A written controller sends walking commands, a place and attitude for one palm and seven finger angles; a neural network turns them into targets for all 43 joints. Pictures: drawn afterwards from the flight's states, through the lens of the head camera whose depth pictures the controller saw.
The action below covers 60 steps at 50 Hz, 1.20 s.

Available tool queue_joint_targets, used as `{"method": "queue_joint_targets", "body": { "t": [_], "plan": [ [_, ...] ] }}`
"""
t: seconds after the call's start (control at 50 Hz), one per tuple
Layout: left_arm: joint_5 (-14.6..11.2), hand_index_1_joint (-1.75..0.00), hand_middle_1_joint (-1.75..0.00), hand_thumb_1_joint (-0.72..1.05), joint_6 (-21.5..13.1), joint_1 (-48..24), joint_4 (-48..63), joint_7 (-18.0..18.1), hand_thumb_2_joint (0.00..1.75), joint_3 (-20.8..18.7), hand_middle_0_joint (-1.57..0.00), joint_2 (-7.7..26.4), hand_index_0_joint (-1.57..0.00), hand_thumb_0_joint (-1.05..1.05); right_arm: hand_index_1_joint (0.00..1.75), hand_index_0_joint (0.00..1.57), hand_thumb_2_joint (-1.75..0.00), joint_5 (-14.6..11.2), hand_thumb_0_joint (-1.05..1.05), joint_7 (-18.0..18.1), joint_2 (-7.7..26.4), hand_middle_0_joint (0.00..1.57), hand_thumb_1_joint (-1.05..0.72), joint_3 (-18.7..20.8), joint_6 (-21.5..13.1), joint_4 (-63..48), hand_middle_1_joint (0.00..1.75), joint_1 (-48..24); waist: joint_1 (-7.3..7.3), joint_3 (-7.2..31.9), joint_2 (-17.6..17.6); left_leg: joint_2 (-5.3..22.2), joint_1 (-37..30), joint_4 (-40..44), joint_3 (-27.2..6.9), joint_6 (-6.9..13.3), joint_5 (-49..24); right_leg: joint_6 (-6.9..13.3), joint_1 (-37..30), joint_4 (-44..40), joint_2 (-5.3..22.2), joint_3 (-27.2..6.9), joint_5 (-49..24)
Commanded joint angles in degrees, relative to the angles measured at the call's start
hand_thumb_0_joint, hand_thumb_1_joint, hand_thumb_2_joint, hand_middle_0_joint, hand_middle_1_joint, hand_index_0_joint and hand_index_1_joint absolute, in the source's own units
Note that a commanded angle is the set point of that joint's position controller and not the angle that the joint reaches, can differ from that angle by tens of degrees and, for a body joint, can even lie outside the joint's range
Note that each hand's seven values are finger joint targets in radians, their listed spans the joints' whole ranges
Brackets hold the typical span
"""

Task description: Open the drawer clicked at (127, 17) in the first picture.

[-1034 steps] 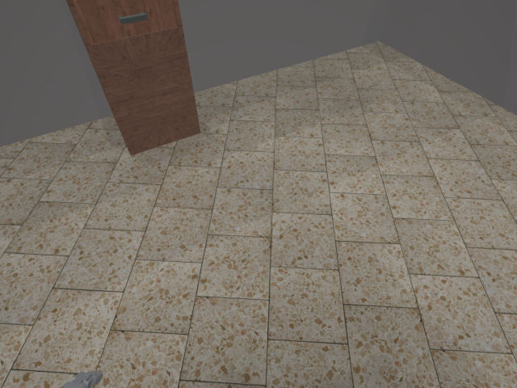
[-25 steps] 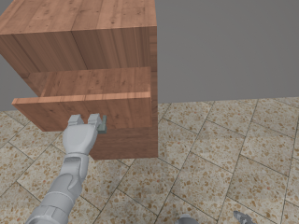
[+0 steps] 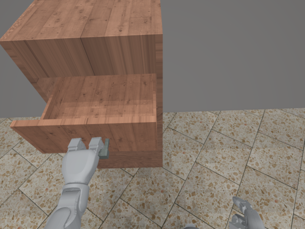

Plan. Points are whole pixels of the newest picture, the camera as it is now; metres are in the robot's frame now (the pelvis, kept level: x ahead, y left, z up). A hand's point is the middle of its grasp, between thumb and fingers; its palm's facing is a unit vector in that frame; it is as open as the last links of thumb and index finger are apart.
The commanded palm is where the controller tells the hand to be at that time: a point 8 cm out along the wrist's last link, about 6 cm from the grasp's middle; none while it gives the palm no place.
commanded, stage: pull the drawer open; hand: left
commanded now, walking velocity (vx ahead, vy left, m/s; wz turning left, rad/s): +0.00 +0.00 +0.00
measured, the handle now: (90, 148) +0.33 +0.21 -0.01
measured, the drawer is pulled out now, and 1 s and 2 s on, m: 0.18 0.30 0.30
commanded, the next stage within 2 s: open the thumb to release the handle in 1.44 s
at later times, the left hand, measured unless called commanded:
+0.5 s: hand (85, 188) +0.23 +0.20 -0.03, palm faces +0.00 -0.07 -1.00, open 5.6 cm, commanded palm +0.18 +0.21 +0.02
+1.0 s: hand (81, 213) +0.17 +0.19 -0.03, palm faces +0.01 -0.09 -1.00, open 5.7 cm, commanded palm +0.12 +0.21 +0.02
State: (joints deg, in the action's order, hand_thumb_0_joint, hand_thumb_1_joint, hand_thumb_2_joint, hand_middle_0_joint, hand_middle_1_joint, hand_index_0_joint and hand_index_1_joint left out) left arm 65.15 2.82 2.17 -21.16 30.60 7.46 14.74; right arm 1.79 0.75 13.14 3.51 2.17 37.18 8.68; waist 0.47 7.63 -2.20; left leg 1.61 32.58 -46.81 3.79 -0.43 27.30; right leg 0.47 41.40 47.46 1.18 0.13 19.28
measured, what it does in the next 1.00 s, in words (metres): stands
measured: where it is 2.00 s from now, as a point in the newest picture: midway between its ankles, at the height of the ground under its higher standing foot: outside the picture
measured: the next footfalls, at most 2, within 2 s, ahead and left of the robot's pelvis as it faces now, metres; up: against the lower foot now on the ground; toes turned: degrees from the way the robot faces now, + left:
none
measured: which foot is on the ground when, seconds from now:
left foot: down 0.00-1.00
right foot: down 0.00-1.00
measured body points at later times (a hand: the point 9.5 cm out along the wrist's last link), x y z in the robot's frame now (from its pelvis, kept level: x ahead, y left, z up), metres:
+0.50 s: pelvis -0.01 -0.01 +0.00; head +0.04 -0.04 +0.44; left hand +0.22 +0.20 +0.02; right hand +0.19 -0.24 -0.11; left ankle -0.05 +0.12 -0.70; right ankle +0.04 -0.12 -0.70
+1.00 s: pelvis -0.01 -0.01 -0.01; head +0.04 -0.04 +0.43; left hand +0.16 +0.19 +0.02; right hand +0.20 -0.23 -0.12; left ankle -0.05 +0.12 -0.70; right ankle +0.04 -0.12 -0.70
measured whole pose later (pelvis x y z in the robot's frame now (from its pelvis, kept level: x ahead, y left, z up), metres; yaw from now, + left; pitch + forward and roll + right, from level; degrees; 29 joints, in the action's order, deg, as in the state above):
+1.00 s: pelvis -0.01 -0.01 -0.01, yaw +0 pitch +12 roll +2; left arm 65.4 -0.1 27.4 -1.2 33.3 7.9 15.4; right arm 3.3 -0.4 11.9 1.7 2.3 34.5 5.3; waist 3.2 7.4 -1.7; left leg 1.9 33.7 -52.0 3.7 -1.3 29.6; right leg 1.5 43.3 53.8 0.9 0.0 22.0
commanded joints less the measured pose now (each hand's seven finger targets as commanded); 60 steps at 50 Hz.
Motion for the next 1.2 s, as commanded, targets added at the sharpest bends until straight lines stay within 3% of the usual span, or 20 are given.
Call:
{"method": "queue_joint_targets", "body": {
  "t": [0.0, 0.12, 0.16, 0.2, 0.26, 0.3, 0.38, 0.4, 0.44, 0.5, 0.6, 0.76, 0.84, 0.9, 0.96, 1.0, 1.04, 1.1, 1.18],
  "plan": [
    [-1.0, -1.35, -1.35, 0.90, 2.0, -1.8, 12.1, 3.4, 0.90, -6.9, -0.40, 8.5, -0.40, 0.00, 0.30, 0.20, -0.90, -0.1, 0.00, 0.5, 6.6, 0.20, -0.90, 1.6, -2.6, -7.8, 0.30, -4.5, 2.11, 15.3, 4.1, -3.4, -1.9, 4.8, -0.9, 0.5, -22.5, 2.1, -17.7, -4.1, -2.6, 1.3, -21.0],
    [-0.3, -1.35, -1.35, 0.90, 2.2, -2.6, 15.2, 3.6, 0.90, -5.3, -0.40, 7.9, -0.40, 0.00, 0.30, 0.20, -0.90, 0.2, 0.00, 0.8, 6.3, 0.20, -0.90, 1.2, -2.9, -8.0, 0.30, -5.8, 2.20, 14.3, 1.9, -3.5, -2.8, 5.1, -1.0, 0.5, -19.8, 2.1, -16.6, -4.5, -2.4, 1.2, -17.7],
    [-0.3, -1.35, -1.35, 0.90, 2.2, -1.6, 14.0, 3.4, 0.90, -4.7, -0.40, 7.2, -0.40, 0.00, 0.30, 0.20, -0.90, 0.2, 0.00, 1.0, 6.0, 0.20, -0.90, 1.0, -3.0, -7.8, 0.30, -6.2, 2.27, 12.8, 3.9, -3.7, -2.1, 5.2, -1.0, 0.7, -18.2, 2.0, -16.4, -4.9, -2.4, 1.3, -16.4],
    [-0.8, -1.35, -1.35, 0.90, 2.0, -0.3, 15.1, 3.0, 0.90, -6.1, -0.40, 8.5, -0.40, 0.00, 0.30, 0.20, -0.90, 0.1, 0.00, 1.1, 6.0, 0.20, -0.90, 1.0, -3.0, -8.0, 0.30, -6.5, 2.79, 13.6, 3.1, -3.8, -2.2, 5.5, -0.9, 0.6, -17.7, 2.1, -17.7, -5.2, -2.3, 0.8, -16.3],
    [-0.8, -1.35, -1.35, 0.90, 1.6, 1.8, 14.9, 2.7, 0.90, -5.3, -0.40, 7.5, -0.40, 0.00, 0.30, 0.20, -0.90, 0.2, 0.00, 1.2, 5.7, 0.20, -0.90, 0.7, -3.2, -8.1, 0.30, -7.0, 2.89, 11.7, 4.1, -4.0, -1.2, 5.7, -0.9, 0.6, -16.1, 1.9, -17.3, -5.4, -2.2, 0.7, -15.4],
    [-0.7, -1.35, -1.35, 0.90, 1.3, 2.4, 16.3, 2.7, 0.90, -5.9, -0.40, 8.1, -0.40, 0.00, 0.30, 0.20, -0.90, 0.3, 0.00, 1.2, 5.7, 0.20, -0.90, 0.7, -3.2, -8.4, 0.30, -7.2, 3.31, 12.8, 3.5, -4.0, -1.4, 5.6, -0.8, 0.6, -16.0, 2.1, -17.8, -5.4, -2.1, 0.2, -14.9],
    [-0.6, -1.35, -1.35, 0.90, 0.8, 8.7, 17.9, 2.9, 0.90, -5.4, -0.40, 7.0, -0.40, 0.00, 0.30, 0.20, -0.90, 0.5, 0.00, 0.7, 5.2, 0.20, -0.90, 0.6, -3.4, -9.1, 0.30, -7.6, 3.89, 12.6, 3.7, -4.1, -0.8, 4.9, -0.7, 0.6, -16.2, 2.0, -17.8, -4.9, -2.1, 0.0, -16.1],
    [-0.6, -1.35, -1.35, 0.90, 0.6, 9.1, 18.6, 3.1, 0.90, -6.7, -0.40, 8.2, -0.40, 0.00, 0.30, 0.20, -0.90, 0.5, 0.00, 0.7, 5.4, 0.20, -0.90, 0.6, -3.4, -9.1, 0.30, -7.9, 3.85, 13.2, 3.9, -4.1, -0.6, 4.7, -0.9, 0.5, -16.4, 2.2, -18.0, -4.7, -2.2, -0.4, -16.5],
    [-0.7, -1.35, -1.35, 0.90, 0.5, 11.5, 20.4, 3.2, 0.90, -4.7, -0.40, 6.2, -0.40, 0.00, 0.30, 0.20, -0.90, 0.6, 0.00, 0.3, 5.2, 0.20, -0.90, 0.6, -3.4, -9.6, 0.30, -8.0, 3.77, 12.1, 2.9, -4.0, -0.8, 4.5, -0.8, 0.5, -16.9, 2.2, -16.9, -4.2, -2.2, 0.0, -16.7],
    [-1.0, -1.35, -1.35, 0.90, 0.4, 14.7, 20.8, 3.5, 0.90, -6.8, -0.40, 7.7, -0.40, 0.00, 0.30, 0.20, -0.90, 0.6, 0.00, 0.3, 5.3, 0.20, -0.90, 0.6, -3.3, -9.7, 0.30, -8.4, 3.81, 11.5, 5.2, -4.0, 0.7, 3.9, -1.0, 0.5, -15.7, 2.1, -17.2, -4.2, -2.1, -0.7, -17.1],
    [-0.7, -1.35, -1.35, 0.90, -0.1, 19.0, 24.0, 4.5, 0.90, -8.2, -0.40, 8.7, -0.40, 0.00, 0.30, 0.20, -0.90, 0.8, 0.00, 0.2, 5.1, 0.20, -0.90, 0.6, -3.2, -10.2, 0.30, -9.0, 4.36, 12.1, 3.8, -4.2, 1.1, 3.1, -0.9, 0.6, -14.6, 2.3, -16.6, -3.6, -2.1, -1.5, -16.1],
    [-0.7, -1.35, -1.35, 0.90, -0.3, 23.2, 26.9, 5.4, 0.90, -6.6, -0.40, 7.4, -0.40, 0.00, 0.30, 0.20, -0.90, 1.1, 0.00, -0.2, 5.0, 0.20, -0.90, 0.3, -3.0, -10.9, 0.30, -9.7, 4.12, 9.9, 3.2, -4.2, 1.5, 2.0, -1.2, 0.7, -12.8, 2.3, -13.3, -2.8, -2.4, -1.2, -12.6],
    [-1.2, -1.35, -1.35, 0.90, -0.6, 26.8, 28.0, 5.5, 0.90, -7.7, -0.40, 8.1, -0.40, 0.00, 0.30, 0.20, -0.90, 1.1, 0.00, -0.4, 4.8, 0.20, -0.90, 0.2, -3.0, -11.5, 0.30, -9.2, 4.55, 11.0, 5.4, -4.1, 2.0, 1.4, -1.5, 0.8, -12.9, 2.1, -14.2, -2.4, -2.1, -1.4, -13.5],
    [-1.2, -1.35, -1.35, 0.90, -1.2, 29.3, 30.3, 5.5, 0.90, -8.0, -0.40, 8.4, -0.40, 0.00, 0.30, 0.20, -0.90, 1.1, 0.00, -0.6, 4.9, 0.20, -0.90, 0.1, -2.9, -12.1, 0.30, -9.7, 4.96, 11.3, 3.1, -4.1, 1.6, 1.2, -1.5, 0.8, -14.1, 2.5, -13.7, -1.8, -2.4, -1.5, -14.4],
    [-1.4, -1.35, -1.35, 0.90, -1.7, 31.7, 30.1, 5.5, 0.90, -7.0, -0.40, 7.4, -0.40, 0.00, 0.30, 0.20, -0.90, 1.4, 0.00, -0.8, 4.6, 0.20, -0.90, -0.1, -3.0, -12.1, 0.30, -9.6, 4.78, 9.7, 4.9, -4.2, 2.4, 0.6, -1.5, 0.8, -12.7, 2.3, -12.6, -1.9, -2.4, -1.9, -13.3],
    [-1.6, -1.35, -1.35, 0.90, -2.2, 34.2, 31.9, 5.5, 0.90, -8.6, -0.40, 8.9, -0.40, 0.00, 0.30, 0.20, -0.90, 1.4, 0.00, -1.0, 4.8, 0.20, -0.90, -0.3, -2.8, -12.9, 0.30, -9.6, 5.41, 10.5, 3.5, -4.2, 2.6, 0.4, -1.6, 0.8, -13.5, 2.6, -13.3, -1.4, -2.3, -2.0, -14.5],
    [-1.5, -1.35, -1.35, 0.90, -2.6, 35.8, 31.7, 5.6, 0.90, -8.0, -0.40, 8.4, -0.40, 0.00, 0.30, 0.20, -0.90, 1.6, 0.00, -1.3, 4.6, 0.20, -0.90, -0.3, -2.9, -12.9, 0.30, -9.4, 5.13, 9.4, 4.2, -4.1, 3.0, 0.0, -1.7, 0.8, -12.6, 2.5, -12.1, -1.3, -2.2, -2.5, -13.3],
    [-1.9, -1.35, -1.35, 0.90, -3.7, 41.5, 33.5, 5.4, 0.90, -10.0, -0.40, 9.8, -0.40, 0.00, 0.30, 0.20, -0.90, 1.5, 0.00, -1.7, 4.7, 0.20, -0.90, -0.6, -2.8, -13.8, 0.30, -9.3, 6.55, 10.6, 2.6, -4.2, 3.2, -0.1, -1.8, 0.6, -14.6, 2.9, -13.4, -0.3, -2.5, -3.0, -15.8],
    [-2.1, -1.35, -1.35, 0.90, -4.2, 45.8, 35.7, 5.0, 0.90, -8.5, -0.40, 8.5, -0.40, 0.00, 0.30, 0.20, -0.90, 1.7, 0.00, -2.7, 4.6, 0.20, -0.90, -0.7, -2.8, -14.5, 0.30, -9.2, 6.39, 9.6, 2.3, -3.9, 3.7, -1.0, -1.8, 0.5, -15.5, 2.9, -11.8, 0.9, -2.6, -2.8, -15.6]
  ]
}}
